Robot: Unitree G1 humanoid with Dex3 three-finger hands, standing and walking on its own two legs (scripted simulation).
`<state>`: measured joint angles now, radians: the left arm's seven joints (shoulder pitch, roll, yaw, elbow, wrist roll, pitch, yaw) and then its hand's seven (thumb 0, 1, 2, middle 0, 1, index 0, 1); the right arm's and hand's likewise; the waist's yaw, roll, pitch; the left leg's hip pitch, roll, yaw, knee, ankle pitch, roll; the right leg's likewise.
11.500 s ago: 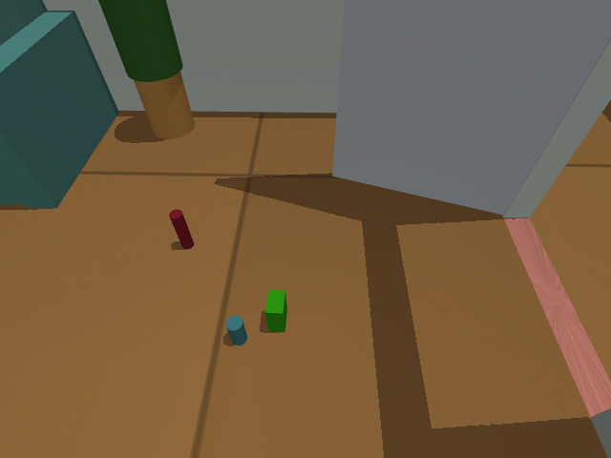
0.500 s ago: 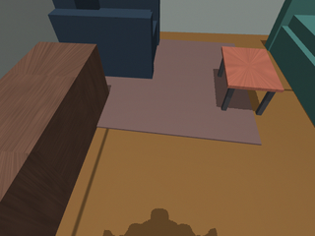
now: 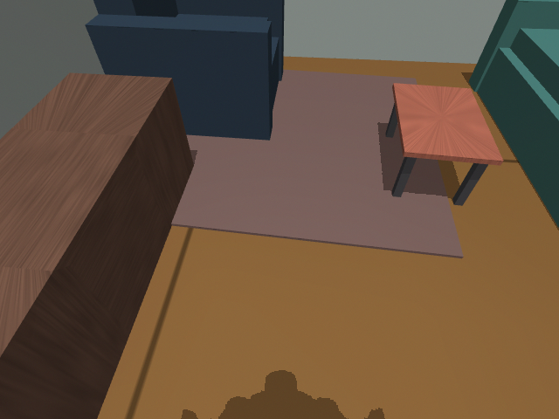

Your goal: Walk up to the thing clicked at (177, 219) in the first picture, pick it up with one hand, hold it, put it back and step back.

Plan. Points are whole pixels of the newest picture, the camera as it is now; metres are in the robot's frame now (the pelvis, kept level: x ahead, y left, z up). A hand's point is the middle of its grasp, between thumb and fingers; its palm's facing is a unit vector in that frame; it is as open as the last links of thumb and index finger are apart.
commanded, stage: stand
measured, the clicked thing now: out of the picture -0.23 -0.99 -0.68
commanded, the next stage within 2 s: walk up in 0.62 s
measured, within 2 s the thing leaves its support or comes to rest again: neither
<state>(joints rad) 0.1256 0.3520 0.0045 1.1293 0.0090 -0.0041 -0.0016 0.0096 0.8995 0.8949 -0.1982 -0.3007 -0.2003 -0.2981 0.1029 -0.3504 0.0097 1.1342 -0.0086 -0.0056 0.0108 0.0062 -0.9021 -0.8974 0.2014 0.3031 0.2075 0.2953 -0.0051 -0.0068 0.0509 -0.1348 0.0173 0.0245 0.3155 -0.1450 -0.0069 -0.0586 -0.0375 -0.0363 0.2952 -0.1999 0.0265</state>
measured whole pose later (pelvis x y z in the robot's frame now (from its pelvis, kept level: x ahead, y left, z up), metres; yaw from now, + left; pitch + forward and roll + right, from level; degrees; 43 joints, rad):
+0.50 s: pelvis +0.01 +0.00 +0.00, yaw +0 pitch -2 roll +0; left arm 0.13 0.35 0.00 1.12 0.01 -0.01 0.00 0.01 0.90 0.89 -0.20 -0.30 -0.20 -0.30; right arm 0.10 -0.35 0.01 1.13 -0.01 -0.01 0.01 0.01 -0.90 -0.90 0.20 0.30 0.21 0.30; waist -0.01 -0.01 0.05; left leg -0.14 0.01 0.02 0.32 -0.15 0.00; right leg -0.06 -0.05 -0.04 0.29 -0.21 0.03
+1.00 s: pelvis +0.08 -0.05 -0.01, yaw +0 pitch -3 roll +0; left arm 0.29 0.42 0.08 0.97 0.03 -0.06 -0.04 0.01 0.90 0.89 -0.20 -0.30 -0.20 -0.30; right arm 0.25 -0.44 -0.09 1.03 -0.03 0.01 0.06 0.01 -0.90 -0.90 0.20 0.30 0.21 0.30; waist 0.02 0.06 0.05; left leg -0.36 0.00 -0.09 0.99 -0.40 0.02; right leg -0.17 -0.02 -0.09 0.51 -0.29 -0.03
